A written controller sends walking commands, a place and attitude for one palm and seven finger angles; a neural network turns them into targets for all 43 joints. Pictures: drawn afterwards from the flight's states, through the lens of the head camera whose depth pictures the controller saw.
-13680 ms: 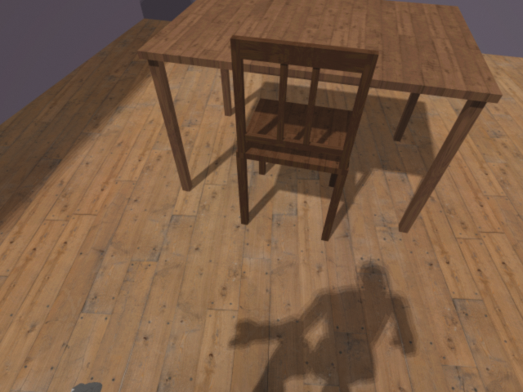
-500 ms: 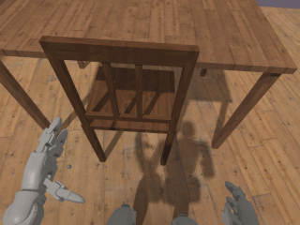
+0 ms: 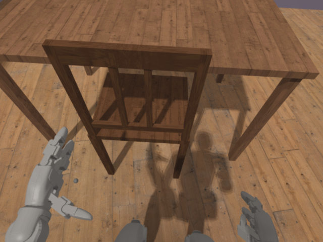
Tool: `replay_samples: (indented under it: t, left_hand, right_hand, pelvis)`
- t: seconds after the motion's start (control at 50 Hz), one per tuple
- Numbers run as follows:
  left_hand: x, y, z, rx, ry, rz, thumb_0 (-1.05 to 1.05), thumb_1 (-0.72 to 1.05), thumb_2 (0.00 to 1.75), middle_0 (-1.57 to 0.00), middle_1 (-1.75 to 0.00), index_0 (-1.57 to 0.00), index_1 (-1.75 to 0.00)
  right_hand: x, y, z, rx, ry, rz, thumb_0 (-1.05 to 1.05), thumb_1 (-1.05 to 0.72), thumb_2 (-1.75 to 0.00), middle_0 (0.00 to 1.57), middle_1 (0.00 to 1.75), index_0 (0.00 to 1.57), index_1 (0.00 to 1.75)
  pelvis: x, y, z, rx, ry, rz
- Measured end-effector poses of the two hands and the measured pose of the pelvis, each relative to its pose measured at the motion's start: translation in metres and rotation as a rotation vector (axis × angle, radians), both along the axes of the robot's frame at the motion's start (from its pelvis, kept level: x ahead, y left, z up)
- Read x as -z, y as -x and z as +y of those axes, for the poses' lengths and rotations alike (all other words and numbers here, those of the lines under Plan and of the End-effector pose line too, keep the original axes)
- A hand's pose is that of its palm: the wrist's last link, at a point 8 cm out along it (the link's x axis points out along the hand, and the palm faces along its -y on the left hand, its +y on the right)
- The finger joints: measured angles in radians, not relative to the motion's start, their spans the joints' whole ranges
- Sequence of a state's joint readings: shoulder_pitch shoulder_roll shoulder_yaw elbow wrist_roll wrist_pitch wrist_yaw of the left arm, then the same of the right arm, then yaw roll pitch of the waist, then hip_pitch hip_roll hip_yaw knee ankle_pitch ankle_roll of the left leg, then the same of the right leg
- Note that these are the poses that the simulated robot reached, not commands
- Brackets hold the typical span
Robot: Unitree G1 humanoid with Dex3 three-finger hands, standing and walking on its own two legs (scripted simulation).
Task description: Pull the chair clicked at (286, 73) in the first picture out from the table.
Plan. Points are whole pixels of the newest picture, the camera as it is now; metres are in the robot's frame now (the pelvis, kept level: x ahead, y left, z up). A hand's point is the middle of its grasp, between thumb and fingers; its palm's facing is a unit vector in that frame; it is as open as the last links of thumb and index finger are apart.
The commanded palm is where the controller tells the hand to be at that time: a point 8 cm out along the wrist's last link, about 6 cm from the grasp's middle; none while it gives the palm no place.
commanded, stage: aim the fingers beside a spindle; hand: left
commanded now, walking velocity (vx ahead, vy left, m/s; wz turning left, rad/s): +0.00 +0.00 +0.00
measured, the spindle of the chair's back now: (119, 99) +0.53 +0.17 -0.01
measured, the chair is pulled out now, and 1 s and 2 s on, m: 0.00 0.00 0.00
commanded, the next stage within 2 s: push the fingers through the gap in 2.00 s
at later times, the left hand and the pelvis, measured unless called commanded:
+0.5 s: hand (94, 161) +0.30 +0.18 +0.02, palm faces -0.01 -1.00 -0.05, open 16.9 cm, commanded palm +0.28 +0.23 +0.02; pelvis +0.00 -0.01 -0.01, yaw -1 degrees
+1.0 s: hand (108, 149) +0.34 +0.16 +0.00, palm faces -0.01 -1.00 -0.04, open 17.0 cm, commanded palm +0.32 +0.21 +0.00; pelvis +0.00 -0.01 -0.02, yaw -1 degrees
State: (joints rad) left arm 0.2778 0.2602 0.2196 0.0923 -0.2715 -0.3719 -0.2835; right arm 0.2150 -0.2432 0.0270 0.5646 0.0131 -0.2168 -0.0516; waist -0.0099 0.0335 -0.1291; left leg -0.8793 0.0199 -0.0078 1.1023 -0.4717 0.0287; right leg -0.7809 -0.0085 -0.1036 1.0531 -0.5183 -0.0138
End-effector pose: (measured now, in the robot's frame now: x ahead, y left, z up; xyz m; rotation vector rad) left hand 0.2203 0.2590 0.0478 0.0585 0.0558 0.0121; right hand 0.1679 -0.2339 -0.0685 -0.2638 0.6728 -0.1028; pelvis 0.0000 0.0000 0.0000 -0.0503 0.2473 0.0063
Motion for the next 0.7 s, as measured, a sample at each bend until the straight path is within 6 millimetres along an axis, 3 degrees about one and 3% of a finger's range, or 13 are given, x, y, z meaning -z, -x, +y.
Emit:
replay_samples:
  t: [0.14, 0.34, 0.7]
  left_hand:
    - [0.004, -0.005, -0.006, 0.007, 0.003, -0.005, -0.01, -0.50, 0.30, -0.06, -0.08, -0.06, -0.08]
    - [0.013, -0.038, -0.017, 0.029, 0.010, -0.013, -0.02, -0.50, 0.30, -0.06, -0.08, -0.06, -0.08]
    - [0.030, -0.077, -0.031, 0.025, 0.014, -0.008, -0.01, -0.50, 0.30, -0.06, -0.08, -0.06, -0.08]
  right_hand:
    - [0.003, -0.001, -0.003, -0.010, 0.007, -0.004, 0.01, -0.90, -0.89, 0.20, 0.30, 0.20, 0.30]
    - [0.013, 0.011, -0.014, 0.012, 0.017, 0.042, 0.01, -0.90, -0.89, 0.20, 0.30, 0.20, 0.30]
    - [0.034, 0.029, -0.025, 0.044, 0.019, 0.148, 0.01, -0.90, -0.89, 0.20, 0.30, 0.20, 0.30]
  pelvis:
    - [0.003, 0.002, -0.003, -0.004, -0.001, 0.007]
    - [0.008, 0.003, -0.006, 0.004, -0.004, 0.029]
    - [0.015, 0.001, -0.009, 0.018, -0.015, 0.072]
